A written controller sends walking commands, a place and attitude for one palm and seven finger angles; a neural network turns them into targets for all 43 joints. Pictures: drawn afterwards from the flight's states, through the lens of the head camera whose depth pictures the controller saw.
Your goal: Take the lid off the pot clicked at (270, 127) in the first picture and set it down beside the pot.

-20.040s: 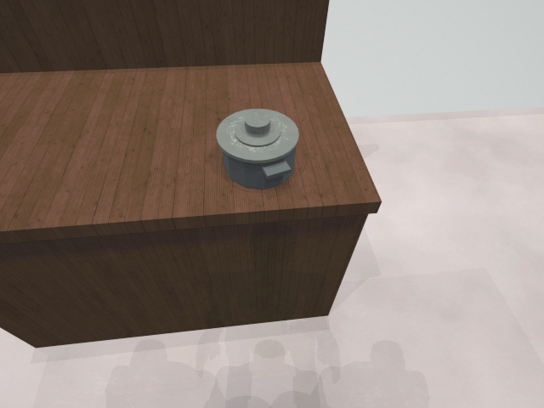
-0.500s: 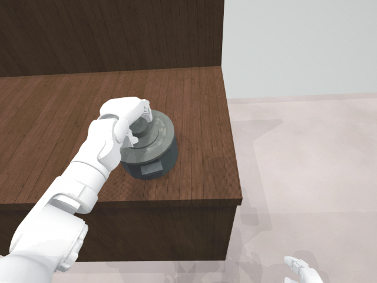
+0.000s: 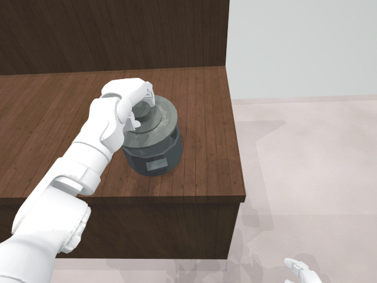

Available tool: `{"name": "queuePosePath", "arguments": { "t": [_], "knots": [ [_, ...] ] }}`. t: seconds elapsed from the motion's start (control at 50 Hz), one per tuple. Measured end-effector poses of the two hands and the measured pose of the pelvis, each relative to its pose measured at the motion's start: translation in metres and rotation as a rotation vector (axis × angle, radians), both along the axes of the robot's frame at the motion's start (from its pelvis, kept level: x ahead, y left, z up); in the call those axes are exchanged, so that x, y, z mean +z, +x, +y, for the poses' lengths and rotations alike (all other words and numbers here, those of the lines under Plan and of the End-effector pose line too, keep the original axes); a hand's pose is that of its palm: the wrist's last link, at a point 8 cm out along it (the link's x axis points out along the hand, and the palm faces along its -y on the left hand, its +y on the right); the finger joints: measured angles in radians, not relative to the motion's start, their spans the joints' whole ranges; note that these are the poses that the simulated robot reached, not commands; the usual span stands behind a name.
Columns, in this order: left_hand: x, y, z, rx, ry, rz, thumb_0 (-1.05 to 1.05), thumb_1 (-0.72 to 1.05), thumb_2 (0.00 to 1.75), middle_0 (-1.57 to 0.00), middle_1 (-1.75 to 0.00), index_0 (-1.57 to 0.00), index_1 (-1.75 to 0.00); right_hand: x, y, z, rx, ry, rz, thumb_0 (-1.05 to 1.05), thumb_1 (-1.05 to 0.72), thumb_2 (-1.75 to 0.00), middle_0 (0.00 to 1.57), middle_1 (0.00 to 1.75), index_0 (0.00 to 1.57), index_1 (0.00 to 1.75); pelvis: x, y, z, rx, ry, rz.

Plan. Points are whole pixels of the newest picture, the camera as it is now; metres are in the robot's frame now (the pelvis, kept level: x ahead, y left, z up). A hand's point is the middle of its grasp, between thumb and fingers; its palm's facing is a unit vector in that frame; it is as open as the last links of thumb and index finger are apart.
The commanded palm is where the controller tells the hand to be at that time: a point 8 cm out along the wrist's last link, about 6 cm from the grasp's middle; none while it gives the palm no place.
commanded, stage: lift the lid straight up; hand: left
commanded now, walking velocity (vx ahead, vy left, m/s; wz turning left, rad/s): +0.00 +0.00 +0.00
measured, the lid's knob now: (140, 111) +0.47 +0.13 +0.12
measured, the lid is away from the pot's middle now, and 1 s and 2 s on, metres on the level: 0.01 0.01 0.10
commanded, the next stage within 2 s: move the lid sideways beside the pot in 1.14 s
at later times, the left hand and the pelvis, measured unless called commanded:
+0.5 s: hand (134, 94) +0.45 +0.12 +0.18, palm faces -0.22 -0.04 -0.98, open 8.6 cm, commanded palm +0.43 +0.13 +0.26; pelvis +0.00 +0.00 +0.00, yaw +0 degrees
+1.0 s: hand (128, 79) +0.46 +0.13 +0.22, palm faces -0.21 -0.03 -0.98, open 8.6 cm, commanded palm +0.44 +0.13 +0.29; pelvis +0.00 +0.00 +0.00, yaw +1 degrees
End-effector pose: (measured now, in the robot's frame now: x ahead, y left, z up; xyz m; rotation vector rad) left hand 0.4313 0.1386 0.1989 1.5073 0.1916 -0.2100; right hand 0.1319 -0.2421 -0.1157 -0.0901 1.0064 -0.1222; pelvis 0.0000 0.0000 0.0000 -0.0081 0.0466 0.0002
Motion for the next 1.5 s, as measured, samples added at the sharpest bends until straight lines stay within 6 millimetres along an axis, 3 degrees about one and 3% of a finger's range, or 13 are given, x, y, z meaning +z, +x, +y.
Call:
{"name": "queuePosePath", "arguments": {
  "t": [0.3, 0.7, 0.98, 1.34, 1.5],
  "knots": [
    [0.023, 0.008, -0.008, 0.009, 0.008, -0.017, -0.03, 0.15, 0.94, -0.74, -0.95, -0.54, -0.82, -0.001, -0.004, 0.003, 0.007, 0.000, -0.008, 0.01, -0.90, -0.90, 0.20, 0.30, 0.19, 0.30, 0.001, -0.001, 0.001, 0.001, 0.002, -0.001],
    [0.055, 0.013, -0.017, 0.023, 0.005, -0.036, -0.03, 0.15, 0.94, -0.74, -0.95, -0.54, -0.82, 0.004, 0.018, 0.002, 0.038, 0.000, -0.054, 0.01, -0.90, -0.90, 0.20, 0.30, 0.19, 0.30, 0.001, 0.004, -0.002, 0.007, 0.007, -0.006],
    [0.078, 0.016, -0.010, 0.044, 0.030, -0.047, -0.03, 0.15, 0.94, -0.74, -0.95, -0.54, -0.82, 0.007, 0.023, 0.001, 0.049, -0.009, -0.064, 0.01, -0.90, -0.90, 0.20, 0.30, 0.19, 0.30, 0.001, 0.004, -0.003, 0.015, 0.006, -0.004],
    [0.075, 0.020, -0.004, 0.009, 0.014, -0.030, -0.03, 0.16, 0.94, -0.74, -0.95, -0.54, -0.82, 0.004, 0.005, 0.006, 0.031, -0.022, -0.033, 0.01, -0.90, -0.90, 0.20, 0.30, 0.19, 0.30, 0.002, 0.002, 0.005, 0.005, 0.003, 0.001],
    [0.080, 0.021, 0.021, 0.072, 0.011, -0.053, -0.04, 0.16, 0.94, -0.75, -0.95, -0.54, -0.82, 0.004, 0.001, 0.007, 0.018, -0.020, -0.025, 0.01, -0.90, -0.90, 0.20, 0.30, 0.19, 0.30, 0.002, 0.002, 0.007, -0.002, 0.001, 0.004]
  ]
}}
